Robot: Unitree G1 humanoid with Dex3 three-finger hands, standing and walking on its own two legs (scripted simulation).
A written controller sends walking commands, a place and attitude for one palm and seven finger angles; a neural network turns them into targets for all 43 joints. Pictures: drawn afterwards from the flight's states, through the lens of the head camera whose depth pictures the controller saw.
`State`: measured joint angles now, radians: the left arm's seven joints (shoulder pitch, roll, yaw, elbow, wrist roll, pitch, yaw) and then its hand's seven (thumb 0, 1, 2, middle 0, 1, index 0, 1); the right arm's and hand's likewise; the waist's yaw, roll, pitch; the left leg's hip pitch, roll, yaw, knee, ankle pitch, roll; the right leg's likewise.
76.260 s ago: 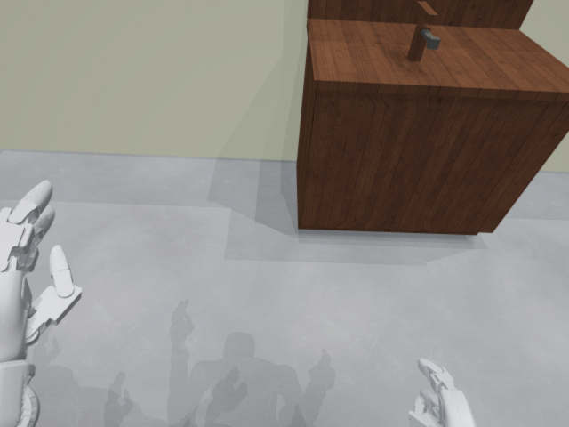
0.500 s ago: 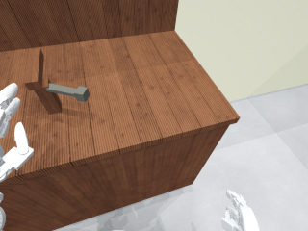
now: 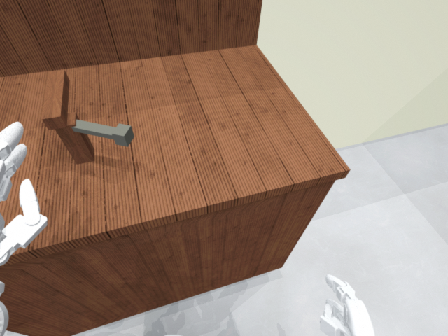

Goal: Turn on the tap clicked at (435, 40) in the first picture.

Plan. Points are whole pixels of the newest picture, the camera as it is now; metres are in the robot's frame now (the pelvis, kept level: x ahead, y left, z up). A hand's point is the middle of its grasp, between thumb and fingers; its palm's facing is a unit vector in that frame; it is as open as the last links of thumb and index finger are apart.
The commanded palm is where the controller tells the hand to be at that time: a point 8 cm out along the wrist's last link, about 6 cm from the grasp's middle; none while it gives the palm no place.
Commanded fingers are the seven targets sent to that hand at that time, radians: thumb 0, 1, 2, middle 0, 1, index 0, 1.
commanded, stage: shuffle to correct the standing spot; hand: left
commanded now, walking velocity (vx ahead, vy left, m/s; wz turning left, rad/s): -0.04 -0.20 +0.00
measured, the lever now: (123, 135) +0.43 +0.22 +0.11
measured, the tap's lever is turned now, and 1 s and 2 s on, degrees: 59 59 59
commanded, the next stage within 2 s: none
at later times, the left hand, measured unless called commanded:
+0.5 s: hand (48, 219) +0.22 +0.24 +0.17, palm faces +0.33 -0.85 -0.41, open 7.4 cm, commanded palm +0.16 +0.28 +0.18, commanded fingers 0.00 0.90 0.90 -0.20 -0.30 -0.20 -0.30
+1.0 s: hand (50, 221) +0.22 +0.23 +0.17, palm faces +0.35 -0.85 -0.41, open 7.4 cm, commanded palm +0.16 +0.27 +0.18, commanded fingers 0.00 0.90 0.90 -0.20 -0.30 -0.20 -0.30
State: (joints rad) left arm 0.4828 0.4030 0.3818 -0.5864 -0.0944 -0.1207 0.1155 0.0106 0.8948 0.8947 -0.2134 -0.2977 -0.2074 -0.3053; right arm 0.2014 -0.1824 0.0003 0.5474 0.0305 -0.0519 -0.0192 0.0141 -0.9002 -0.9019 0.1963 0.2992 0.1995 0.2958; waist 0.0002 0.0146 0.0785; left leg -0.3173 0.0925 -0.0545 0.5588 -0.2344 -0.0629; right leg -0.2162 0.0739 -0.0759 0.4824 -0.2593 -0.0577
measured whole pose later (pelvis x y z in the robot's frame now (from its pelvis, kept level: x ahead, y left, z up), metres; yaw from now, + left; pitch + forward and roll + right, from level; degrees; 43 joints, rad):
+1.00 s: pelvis +0.00 -0.01 +0.00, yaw +0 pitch +0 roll -2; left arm 0.50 0.40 0.37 -0.58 -0.10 -0.11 0.12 0.01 0.89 0.89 -0.21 -0.30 -0.21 -0.31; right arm 0.20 -0.19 0.00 0.55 0.03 -0.04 -0.02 0.01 -0.90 -0.90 0.20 0.30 0.20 0.30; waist -0.01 0.02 0.06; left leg -0.33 0.09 -0.06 0.57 -0.25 -0.06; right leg -0.23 0.08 -0.09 0.51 -0.28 -0.07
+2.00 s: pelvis +0.00 +0.00 +0.00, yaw +1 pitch +0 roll -2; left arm 0.50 0.39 0.36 -0.57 -0.10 -0.08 0.13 0.01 0.89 0.89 -0.21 -0.30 -0.21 -0.31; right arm 0.22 -0.18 0.01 0.56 0.03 -0.04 -0.02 0.01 -0.90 -0.90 0.20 0.30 0.20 0.30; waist 0.00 0.02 0.06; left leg -0.33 0.08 -0.07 0.56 -0.23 -0.06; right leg -0.22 0.06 -0.09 0.49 -0.27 -0.06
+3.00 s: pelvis -0.01 +0.01 +0.00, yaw -2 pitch -1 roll +0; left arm 0.34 0.37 0.39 -0.44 -0.07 -0.20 0.08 0.01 0.90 0.90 -0.21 -0.30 -0.20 -0.30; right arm 0.22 -0.24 -0.03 0.55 0.03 -0.17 0.01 0.01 -0.90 -0.90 0.20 0.30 0.20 0.30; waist 0.03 -0.03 0.10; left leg -0.30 0.02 0.07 0.54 -0.22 0.01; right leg -0.28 0.02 -0.03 0.58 -0.28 0.00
